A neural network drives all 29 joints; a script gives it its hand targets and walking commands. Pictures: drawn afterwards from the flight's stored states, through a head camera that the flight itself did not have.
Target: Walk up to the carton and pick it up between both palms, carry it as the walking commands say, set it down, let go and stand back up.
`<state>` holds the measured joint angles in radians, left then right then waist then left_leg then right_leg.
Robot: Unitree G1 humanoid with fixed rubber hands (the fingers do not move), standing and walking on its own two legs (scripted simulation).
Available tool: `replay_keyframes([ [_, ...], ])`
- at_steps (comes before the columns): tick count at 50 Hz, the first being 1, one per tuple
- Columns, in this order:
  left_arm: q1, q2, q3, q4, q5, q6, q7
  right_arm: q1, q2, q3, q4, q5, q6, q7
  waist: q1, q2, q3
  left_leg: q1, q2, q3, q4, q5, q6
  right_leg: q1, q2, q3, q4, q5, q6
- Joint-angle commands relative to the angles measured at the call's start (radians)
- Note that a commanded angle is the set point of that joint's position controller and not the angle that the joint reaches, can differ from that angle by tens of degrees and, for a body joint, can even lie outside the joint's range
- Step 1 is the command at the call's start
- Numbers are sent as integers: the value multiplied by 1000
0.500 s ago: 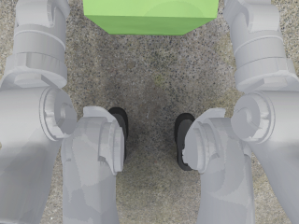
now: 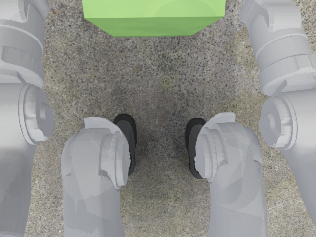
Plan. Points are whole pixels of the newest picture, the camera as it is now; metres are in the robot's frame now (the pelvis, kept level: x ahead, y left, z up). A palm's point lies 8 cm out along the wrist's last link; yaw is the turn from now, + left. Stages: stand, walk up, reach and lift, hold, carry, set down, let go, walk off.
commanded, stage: set down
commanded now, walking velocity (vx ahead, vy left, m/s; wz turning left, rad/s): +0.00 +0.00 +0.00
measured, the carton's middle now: out of the picture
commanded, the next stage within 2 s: let go in 1.38 s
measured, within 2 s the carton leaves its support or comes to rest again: neither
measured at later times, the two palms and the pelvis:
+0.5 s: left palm out of the picture +0.57 +0.25 -0.03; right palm out of the picture +0.57 -0.14 -0.03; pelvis +0.01 +0.00 +0.09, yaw +1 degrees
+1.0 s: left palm out of the picture +0.57 +0.25 +0.13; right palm out of the picture +0.57 -0.15 +0.12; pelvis +0.03 +0.00 +0.22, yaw +2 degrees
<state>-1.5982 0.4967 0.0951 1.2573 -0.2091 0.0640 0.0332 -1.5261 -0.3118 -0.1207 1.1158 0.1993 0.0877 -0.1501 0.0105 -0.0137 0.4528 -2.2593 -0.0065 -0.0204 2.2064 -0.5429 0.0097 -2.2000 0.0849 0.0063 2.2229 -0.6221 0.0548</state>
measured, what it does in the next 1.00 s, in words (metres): rises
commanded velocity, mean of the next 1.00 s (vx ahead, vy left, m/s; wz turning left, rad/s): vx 0.00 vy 0.00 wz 0.00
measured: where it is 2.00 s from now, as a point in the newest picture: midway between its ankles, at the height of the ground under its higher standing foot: (162, 156)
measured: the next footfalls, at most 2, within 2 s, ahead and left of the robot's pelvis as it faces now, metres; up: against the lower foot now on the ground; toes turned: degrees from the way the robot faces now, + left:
none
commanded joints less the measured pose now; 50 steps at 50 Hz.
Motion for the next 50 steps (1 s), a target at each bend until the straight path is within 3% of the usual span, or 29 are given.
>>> replay_keyframes([
  [1, -284, 149, 17, -155, -1, -15, 7, -275, -113, 0, -167, 6, -10, -10, 20, 25, -1388, 787, 6, -7, -151, 386, -7, 511, -24, -65, -179, 338, -3],
  [7, -239, 145, 47, -234, 25, 15, 11, -223, -100, -14, -231, 4, 24, -32, 28, 48, -1487, 830, -6, 30, -195, 385, -6, 572, -6, -69, -232, 349, 0],
  [19, -114, 102, 112, -289, 100, 69, -26, -102, -42, -115, -274, -106, 70, -15, -2, 69, -1448, 803, -39, 55, -380, 368, -13, 546, 14, -82, -397, 337, -4],
  [34, -60, 82, 149, -387, 146, 125, -51, -36, -45, -159, -392, -143, 114, 17, -13, 81, -1578, 1060, -58, 46, -655, 438, -21, 647, 11, -101, -664, 360, -4],
  [50, 72, 29, 201, -426, 208, 117, -87, 108, -11, -186, -435, -173, 108, 43, -8, 62, -1561, 1293, -56, 38, -982, 570, -23, 893, 8, -74, -1012, 495, 15],
])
